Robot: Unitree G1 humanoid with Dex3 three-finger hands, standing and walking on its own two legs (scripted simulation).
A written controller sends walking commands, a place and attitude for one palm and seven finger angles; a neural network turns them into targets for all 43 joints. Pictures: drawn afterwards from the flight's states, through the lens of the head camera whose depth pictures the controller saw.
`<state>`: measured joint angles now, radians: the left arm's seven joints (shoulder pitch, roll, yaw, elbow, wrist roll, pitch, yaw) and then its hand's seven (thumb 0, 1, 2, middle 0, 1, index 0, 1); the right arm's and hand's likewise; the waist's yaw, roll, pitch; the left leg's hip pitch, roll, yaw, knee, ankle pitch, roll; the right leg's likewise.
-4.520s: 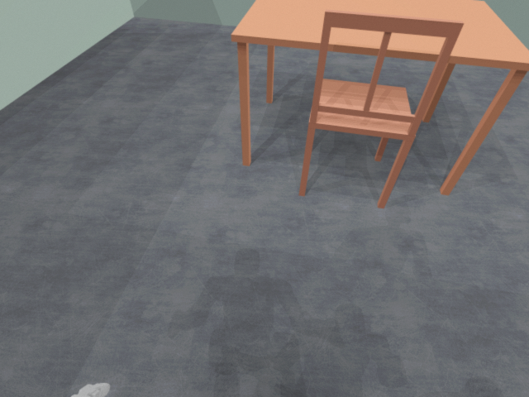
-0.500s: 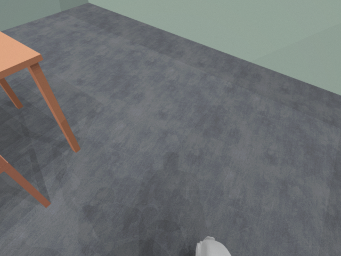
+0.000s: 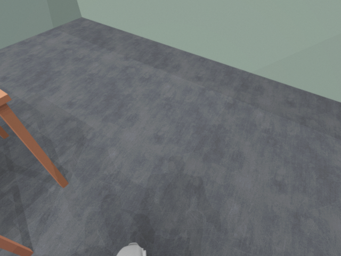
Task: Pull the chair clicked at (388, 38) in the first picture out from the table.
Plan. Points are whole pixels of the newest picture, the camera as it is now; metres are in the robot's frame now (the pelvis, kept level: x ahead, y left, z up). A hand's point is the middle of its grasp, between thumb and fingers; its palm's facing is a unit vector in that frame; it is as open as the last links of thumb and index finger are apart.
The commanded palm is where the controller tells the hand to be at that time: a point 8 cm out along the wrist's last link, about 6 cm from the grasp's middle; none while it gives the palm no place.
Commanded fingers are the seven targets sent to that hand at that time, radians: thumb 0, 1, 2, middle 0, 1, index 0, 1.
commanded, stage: turn to face it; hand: left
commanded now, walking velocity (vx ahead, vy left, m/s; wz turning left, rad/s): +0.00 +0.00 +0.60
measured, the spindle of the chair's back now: out of the picture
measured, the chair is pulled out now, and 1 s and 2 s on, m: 0.00 0.00 0.00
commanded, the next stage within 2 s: take the last steps up to it in 1.64 s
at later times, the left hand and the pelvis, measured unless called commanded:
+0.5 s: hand out of the picture +0.13 +0.24 -0.16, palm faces +0.29 -0.92 -0.25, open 7.4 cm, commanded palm none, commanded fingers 0.00 0.90 0.90 -0.20 -0.30 -0.20 -0.30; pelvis +0.07 +0.02 -0.01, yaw +14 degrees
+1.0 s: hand out of the picture -0.01 +0.17 -0.17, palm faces +0.58 -0.77 -0.24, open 7.4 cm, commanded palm none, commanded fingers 0.00 0.90 0.90 -0.20 -0.30 -0.20 -0.30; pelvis +0.07 -0.01 -0.01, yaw +35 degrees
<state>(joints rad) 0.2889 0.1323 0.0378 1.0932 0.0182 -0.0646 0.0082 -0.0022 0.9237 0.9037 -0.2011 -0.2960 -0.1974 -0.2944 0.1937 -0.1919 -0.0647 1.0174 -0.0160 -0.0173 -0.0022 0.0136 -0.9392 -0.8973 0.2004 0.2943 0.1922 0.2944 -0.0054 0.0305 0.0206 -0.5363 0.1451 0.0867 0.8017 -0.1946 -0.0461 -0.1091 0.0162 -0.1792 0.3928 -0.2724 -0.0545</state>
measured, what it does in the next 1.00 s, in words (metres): steps on the spot, turning left: left foot, then right foot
